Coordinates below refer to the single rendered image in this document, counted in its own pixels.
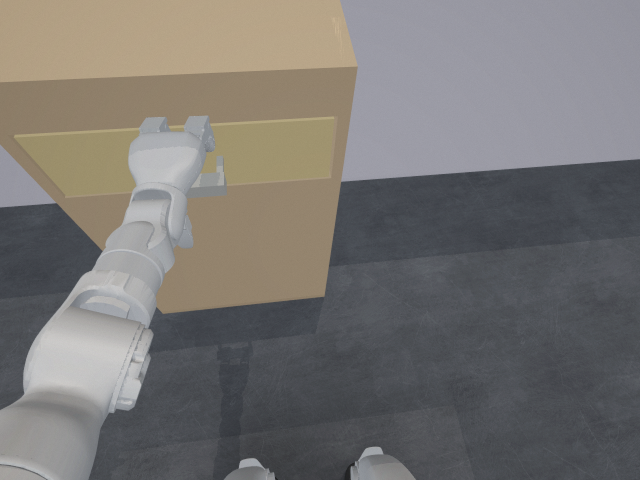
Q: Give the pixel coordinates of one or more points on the right robot shin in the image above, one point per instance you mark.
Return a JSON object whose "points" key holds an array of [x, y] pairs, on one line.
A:
{"points": [[371, 451]]}

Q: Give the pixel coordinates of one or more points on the cabinet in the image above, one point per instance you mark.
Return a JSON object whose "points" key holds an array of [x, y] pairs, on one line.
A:
{"points": [[81, 65]]}

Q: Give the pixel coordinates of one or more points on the handle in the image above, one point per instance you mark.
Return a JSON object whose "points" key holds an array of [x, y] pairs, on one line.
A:
{"points": [[210, 184]]}

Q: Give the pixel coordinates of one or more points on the left robot forearm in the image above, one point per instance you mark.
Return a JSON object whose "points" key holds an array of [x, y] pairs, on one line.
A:
{"points": [[129, 272]]}

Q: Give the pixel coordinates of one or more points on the robot right thigh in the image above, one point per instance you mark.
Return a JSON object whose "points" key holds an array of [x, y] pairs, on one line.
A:
{"points": [[380, 467]]}

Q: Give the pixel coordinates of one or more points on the robot left upper arm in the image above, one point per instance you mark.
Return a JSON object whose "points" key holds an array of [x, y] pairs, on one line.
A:
{"points": [[90, 364]]}

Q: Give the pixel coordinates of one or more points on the drawer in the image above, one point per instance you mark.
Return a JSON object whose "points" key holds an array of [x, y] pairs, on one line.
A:
{"points": [[96, 161]]}

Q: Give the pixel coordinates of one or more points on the robot left hand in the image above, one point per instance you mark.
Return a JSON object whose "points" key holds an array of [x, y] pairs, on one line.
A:
{"points": [[175, 158]]}

